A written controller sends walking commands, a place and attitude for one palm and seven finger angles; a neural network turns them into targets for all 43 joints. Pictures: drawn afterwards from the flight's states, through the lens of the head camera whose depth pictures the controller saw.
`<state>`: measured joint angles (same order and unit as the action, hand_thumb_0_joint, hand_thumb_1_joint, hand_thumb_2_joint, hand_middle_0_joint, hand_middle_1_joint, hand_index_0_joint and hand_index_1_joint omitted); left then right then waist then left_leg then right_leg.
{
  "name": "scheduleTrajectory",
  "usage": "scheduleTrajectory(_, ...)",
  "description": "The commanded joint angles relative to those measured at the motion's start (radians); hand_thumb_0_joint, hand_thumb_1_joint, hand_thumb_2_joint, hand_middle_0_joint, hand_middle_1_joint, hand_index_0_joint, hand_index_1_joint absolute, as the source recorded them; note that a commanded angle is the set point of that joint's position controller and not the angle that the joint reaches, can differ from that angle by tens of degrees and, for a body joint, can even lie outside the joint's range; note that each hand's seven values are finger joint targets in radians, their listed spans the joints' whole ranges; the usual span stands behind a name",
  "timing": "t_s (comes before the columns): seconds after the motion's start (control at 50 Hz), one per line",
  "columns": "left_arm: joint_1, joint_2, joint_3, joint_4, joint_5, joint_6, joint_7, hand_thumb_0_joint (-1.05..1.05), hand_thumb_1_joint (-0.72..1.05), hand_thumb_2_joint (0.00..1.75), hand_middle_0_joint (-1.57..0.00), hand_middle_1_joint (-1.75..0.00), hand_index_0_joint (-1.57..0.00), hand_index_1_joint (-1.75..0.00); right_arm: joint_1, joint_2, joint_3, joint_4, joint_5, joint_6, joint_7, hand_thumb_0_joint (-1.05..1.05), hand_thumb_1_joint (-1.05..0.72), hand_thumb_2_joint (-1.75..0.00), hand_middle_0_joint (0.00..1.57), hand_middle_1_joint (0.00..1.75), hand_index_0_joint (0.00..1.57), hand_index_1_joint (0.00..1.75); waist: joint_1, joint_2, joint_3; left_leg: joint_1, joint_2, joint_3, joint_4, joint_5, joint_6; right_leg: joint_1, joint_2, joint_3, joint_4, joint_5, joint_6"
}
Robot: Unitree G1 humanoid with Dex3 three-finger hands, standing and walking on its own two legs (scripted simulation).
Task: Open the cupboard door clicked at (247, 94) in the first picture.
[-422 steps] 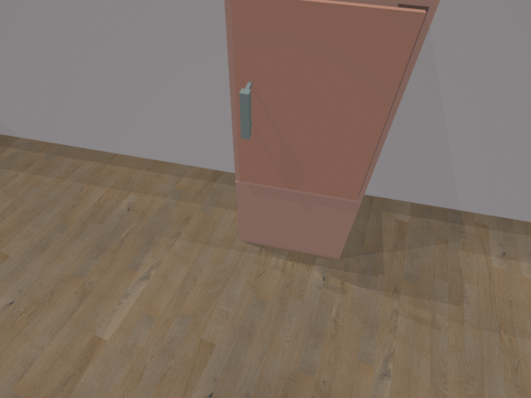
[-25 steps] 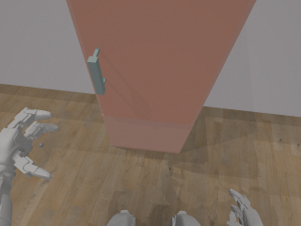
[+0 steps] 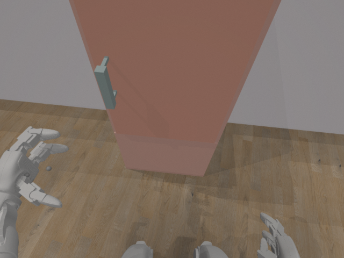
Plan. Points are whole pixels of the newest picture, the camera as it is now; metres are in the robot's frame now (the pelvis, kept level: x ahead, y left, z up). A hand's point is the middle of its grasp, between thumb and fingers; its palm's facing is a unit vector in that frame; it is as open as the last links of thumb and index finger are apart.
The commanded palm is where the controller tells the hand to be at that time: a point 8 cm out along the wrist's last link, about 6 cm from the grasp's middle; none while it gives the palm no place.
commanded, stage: move the hooked fingers beside the handle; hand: left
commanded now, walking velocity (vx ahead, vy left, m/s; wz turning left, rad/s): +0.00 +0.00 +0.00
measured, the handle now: (108, 83) +0.56 +0.21 +0.04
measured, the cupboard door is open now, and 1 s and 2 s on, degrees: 0 0 0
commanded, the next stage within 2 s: none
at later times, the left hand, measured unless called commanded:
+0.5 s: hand (63, 136) +0.37 +0.28 +0.04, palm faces -0.03 -1.00 -0.01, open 14.0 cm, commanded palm +0.35 +0.33 +0.05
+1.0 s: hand (74, 114) +0.44 +0.27 +0.04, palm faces -0.04 -1.00 +0.01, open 14.0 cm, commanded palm +0.42 +0.32 +0.05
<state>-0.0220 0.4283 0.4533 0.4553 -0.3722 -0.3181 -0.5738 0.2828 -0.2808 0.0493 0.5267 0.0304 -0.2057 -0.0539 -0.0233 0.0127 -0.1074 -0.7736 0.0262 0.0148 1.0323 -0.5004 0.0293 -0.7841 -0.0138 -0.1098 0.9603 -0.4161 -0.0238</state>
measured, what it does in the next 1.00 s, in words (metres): stands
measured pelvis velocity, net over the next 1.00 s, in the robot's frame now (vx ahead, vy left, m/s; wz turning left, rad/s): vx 0.00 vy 0.01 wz -0.04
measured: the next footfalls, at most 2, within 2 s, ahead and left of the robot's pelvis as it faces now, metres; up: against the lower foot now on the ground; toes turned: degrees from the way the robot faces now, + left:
none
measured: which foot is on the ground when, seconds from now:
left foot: down 0.00-1.00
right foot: down 0.00-1.00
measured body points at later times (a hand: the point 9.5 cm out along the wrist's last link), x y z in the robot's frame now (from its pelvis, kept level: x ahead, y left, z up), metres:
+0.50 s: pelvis +0.00 +0.00 -0.01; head +0.10 +0.01 +0.43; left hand +0.37 +0.33 +0.05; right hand +0.11 -0.27 -0.10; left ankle +0.00 +0.10 -0.67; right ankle +0.03 -0.11 -0.67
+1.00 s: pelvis +0.00 +0.01 -0.01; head +0.12 +0.04 +0.42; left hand +0.43 +0.33 +0.04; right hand +0.07 -0.26 -0.11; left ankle +0.00 +0.10 -0.67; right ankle +0.03 -0.11 -0.67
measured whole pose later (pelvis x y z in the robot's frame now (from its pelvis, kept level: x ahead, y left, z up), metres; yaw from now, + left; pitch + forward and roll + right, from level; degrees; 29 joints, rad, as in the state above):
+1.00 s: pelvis +0.00 +0.01 -0.01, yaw -2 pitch +21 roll -3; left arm -0.61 0.59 0.51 1.01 -0.21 -0.35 -0.55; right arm 0.34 -0.29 0.05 0.57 0.01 -0.05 -0.03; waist -0.11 0.00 -0.12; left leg -0.93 0.04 0.04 1.09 -0.52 0.05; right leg -0.95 0.00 -0.08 1.00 -0.41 -0.01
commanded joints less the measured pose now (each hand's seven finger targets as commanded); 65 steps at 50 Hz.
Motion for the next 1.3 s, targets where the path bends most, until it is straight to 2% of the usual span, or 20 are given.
scheduleTrajectory(0.0,-0.180,0.273,0.082,-0.195,-0.015,-0.055,-0.006,0.00,-0.50,0.30,-0.30,-1.20,-0.30,-1.20,0.012,-0.160,-0.072,-0.129,0.009,-0.047,-0.014,0.00,-0.90,-0.90,0.20,0.30,0.20,0.30,0.001,0.086,-0.261,0.111,-0.024,-0.041,-0.158,0.288,-0.007,0.198,0.031,0.079,-0.115,0.171,-0.009)
scheduleTrajectory(0.08,-0.361,0.292,0.078,-0.122,-0.006,-0.065,0.001,0.00,-0.50,0.30,-0.30,-1.20,-0.30,-1.20,0.016,-0.161,-0.064,-0.101,0.008,-0.043,-0.028,0.00,-0.90,-0.90,0.20,0.30,0.20,0.30,-0.032,0.064,-0.218,0.060,-0.021,-0.044,-0.137,0.211,-0.006,0.151,0.033,0.096,-0.119,0.091,-0.005)
scheduleTrajectory(0.14,-0.474,0.342,0.097,-0.063,0.003,-0.079,-0.005,0.00,-0.50,0.30,-0.30,-1.20,-0.30,-1.20,0.021,-0.168,-0.060,-0.083,0.006,-0.043,-0.038,0.00,-0.90,-0.90,0.20,0.30,0.20,0.30,-0.033,0.071,-0.233,0.028,-0.020,-0.045,-0.114,0.194,-0.004,0.151,0.030,0.113,-0.108,0.063,-0.010)
scheduleTrajectory(0.2,-0.497,0.336,0.071,-0.021,0.022,-0.071,-0.025,0.00,-0.50,0.30,-0.30,-1.20,-0.30,-1.20,0.033,-0.165,-0.061,-0.080,0.010,-0.039,-0.036,0.00,-0.90,-0.90,0.20,0.30,0.20,0.30,-0.024,0.133,-0.300,0.069,-0.021,-0.038,-0.121,0.237,-0.006,0.161,0.025,0.109,-0.096,0.121,-0.010)
scheduleTrajectory(0.28,-0.465,0.370,0.100,0.023,0.027,-0.045,-0.036,0.00,-0.50,0.30,-0.30,-1.20,-0.30,-1.20,0.065,-0.172,-0.070,-0.081,0.007,-0.026,-0.026,0.00,-0.90,-0.90,0.20,0.30,0.20,0.30,-0.007,0.101,-0.388,0.098,-0.016,-0.039,-0.117,0.347,-0.006,0.204,0.029,0.098,-0.075,0.237,-0.007)
scheduleTrajectory(0.42,-0.531,0.420,0.148,0.126,0.038,-0.041,-0.004,0.00,-0.50,0.30,-0.30,-1.20,-0.30,-1.20,0.084,-0.182,-0.072,-0.083,0.004,0.014,-0.008,0.00,-0.90,-0.90,0.20,0.30,0.20,0.30,-0.018,0.038,-0.332,0.000,-0.016,-0.024,-0.108,0.306,-0.003,0.200,0.030,0.106,-0.076,0.225,0.002)
scheduleTrajectory(0.46,-0.556,0.457,0.167,0.118,0.050,-0.065,-0.007,0.00,-0.50,0.30,-0.30,-1.20,-0.30,-1.20,0.101,-0.182,-0.074,-0.081,0.002,0.023,-0.005,0.00,-0.90,-0.90,0.20,0.30,0.20,0.30,-0.013,0.079,-0.365,0.020,-0.015,-0.022,-0.103,0.357,-0.002,0.215,0.036,0.109,-0.060,0.275,-0.005)
scheduleTrajectory(0.5,-0.575,0.417,0.130,0.113,0.052,-0.081,-0.012,0.00,-0.50,0.30,-0.30,-1.20,-0.30,-1.20,0.107,-0.180,-0.077,-0.080,0.004,0.031,-0.001,0.00,-0.90,-0.90,0.20,0.30,0.20,0.30,-0.029,0.099,-0.369,0.053,-0.013,-0.023,-0.107,0.364,-0.002,0.184,0.038,0.102,-0.063,0.276,-0.002)
scheduleTrajectory(0.58,-0.659,0.428,0.122,0.115,0.053,-0.103,-0.030,0.00,-0.50,0.30,-0.30,-1.20,-0.30,-1.20,0.129,-0.185,-0.082,-0.056,0.001,0.046,-0.004,0.00,-0.90,-0.90,0.20,0.30,0.20,0.30,-0.041,0.140,-0.415,0.115,-0.008,-0.039,-0.102,0.404,-0.005,0.153,0.043,0.093,-0.056,0.277,-0.006)
scheduleTrajectory(0.64,-0.720,0.424,0.105,0.206,0.061,-0.087,-0.035,0.00,-0.50,0.30,-0.30,-1.20,-0.30,-1.20,0.140,-0.193,-0.079,-0.040,0.002,0.057,-0.011,0.00,-0.90,-0.90,0.20,0.30,0.20,0.30,-0.063,0.094,-0.360,0.082,-0.003,-0.046,-0.096,0.383,-0.001,0.102,0.046,0.084,-0.052,0.255,-0.007)
scheduleTrajectory(0.68,-0.780,0.411,0.080,0.230,0.076,-0.080,-0.031,0.00,-0.50,0.30,-0.30,-1.20,-0.30,-1.20,0.141,-0.189,-0.078,-0.033,0.001,0.066,-0.008,0.00,-0.90,-0.90,0.20,0.30,0.20,0.30,-0.068,0.138,-0.356,0.099,-0.005,-0.049,-0.104,0.355,-0.006,0.071,0.042,0.081,-0.058,0.221,-0.006)
scheduleTrajectory(0.7,-0.785,0.446,0.108,0.250,0.083,-0.081,-0.021,0.00,-0.50,0.30,-0.30,-1.20,-0.30,-1.20,0.147,-0.196,-0.079,-0.032,-0.001,0.070,-0.009,0.00,-0.90,-0.90,0.20,0.30,0.20,0.30,-0.059,0.113,-0.352,0.091,-0.002,-0.055,-0.108,0.348,-0.008,0.074,0.042,0.077,-0.058,0.210,-0.007)
scheduleTrajectory(0.76,-0.827,0.451,0.093,0.207,0.106,-0.098,-0.003,0.00,-0.50,0.30,-0.30,-1.20,-0.30,-1.20,0.165,-0.193,-0.081,-0.034,-0.006,0.081,-0.003,0.00,-0.90,-0.90,0.20,0.30,0.20,0.30,-0.052,0.179,-0.440,0.191,0.004,-0.071,-0.100,0.488,-0.021,0.051,0.045,0.069,-0.042,0.255,-0.010)
scheduleTrajectory(0.82,-0.795,0.438,0.100,0.237,0.109,-0.099,0.019,0.00,-0.50,0.30,-0.30,-1.20,-0.30,-1.20,0.171,-0.193,-0.084,-0.034,-0.009,0.097,0.007,0.00,-0.90,-0.90,0.20,0.30,0.20,0.30,-0.050,0.158,-0.445,0.205,0.010,-0.074,-0.096,0.528,-0.029,0.049,0.046,0.062,-0.043,0.272,-0.006)
scheduleTrajectory(0.84,-0.808,0.449,0.111,0.274,0.107,-0.098,0.022,0.00,-0.50,0.30,-0.30,-1.20,-0.30,-1.20,0.178,-0.195,-0.082,-0.033,-0.010,0.103,0.006,0.00,-0.90,-0.90,0.20,0.30,0.20,0.30,-0.058,0.111,-0.425,0.173,0.010,-0.074,-0.088,0.524,-0.023,0.049,0.051,0.061,-0.037,0.277,-0.007)
scheduleTrajectory(0.9,-0.864,0.459,0.111,0.368,0.125,-0.086,0.032,0.00,-0.50,0.30,-0.30,-1.20,-0.30,-1.20,0.175,-0.197,-0.077,-0.027,-0.009,0.125,0.008,0.00,-0.90,-0.90,0.20,0.30,0.20,0.30,-0.070,0.074,-0.369,0.081,0.004,-0.063,-0.093,0.407,-0.012,0.060,0.048,0.065,-0.040,0.246,-0.003)
scheduleTrajectory(0.96,-0.939,0.516,0.126,0.377,0.154,-0.102,0.034,0.00,-0.50,0.30,-0.30,-1.20,-0.30,-1.20,0.184,-0.199,-0.074,-0.029,-0.013,0.142,0.007,0.00,-0.90,-0.90,0.20,0.30,0.20,0.30,-0.071,0.120,-0.402,0.086,0.003,-0.057,-0.084,0.407,-0.009,0.058,0.048,0.073,-0.031,0.249,-0.005)
scheduleTrajectory(1.06,-1.036,0.509,0.099,0.336,0.160,-0.149,0.025,0.00,-0.50,0.30,-0.30,-1.20,-0.30,-1.20,0.204,-0.202,-0.077,-0.015,-0.019,0.165,0.013,0.00,-0.90,-0.90,0.20,0.30,0.20,0.30,-0.087,0.185,-0.479,0.196,0.014,-0.081,-0.060,0.521,-0.024,-0.002,0.055,0.068,-0.020,0.264,-0.006)
scheduleTrajectory(1.22,-1.076,0.529,0.092,0.504,0.185,-0.102,0.025,0.00,-0.50,0.30,-0.30,-1.20,-0.30,-1.20,0.224,-0.210,-0.069,0.012,-0.019,0.199,0.007,0.00,-0.90,-0.90,0.20,0.30,0.20,0.30,-0.116,0.142,-0.399,0.105,0.011,-0.083,-0.062,0.413,-0.011,-0.039,0.053,0.063,-0.031,0.212,-0.001)
scheduleTrajectory(1.28,-1.135,0.561,0.096,0.485,0.207,-0.113,0.041,0.00,-0.50,0.30,-0.30,-1.20,-0.30,-1.20,0.234,-0.208,-0.066,0.010,-0.023,0.208,0.008,0.00,-0.90,-0.90,0.20,0.30,0.20,0.30,-0.117,0.179,-0.432,0.116,0.010,-0.088,-0.053,0.435,-0.011,-0.038,0.054,0.065,-0.021,0.223,-0.004)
